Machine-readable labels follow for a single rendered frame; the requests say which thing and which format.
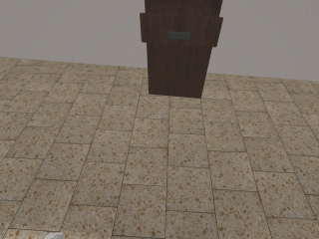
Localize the drawer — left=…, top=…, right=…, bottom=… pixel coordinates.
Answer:
left=140, top=6, right=223, bottom=48

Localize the handle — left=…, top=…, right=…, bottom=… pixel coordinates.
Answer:
left=167, top=29, right=190, bottom=40

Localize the cabinet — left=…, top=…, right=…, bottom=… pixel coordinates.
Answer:
left=145, top=0, right=223, bottom=99

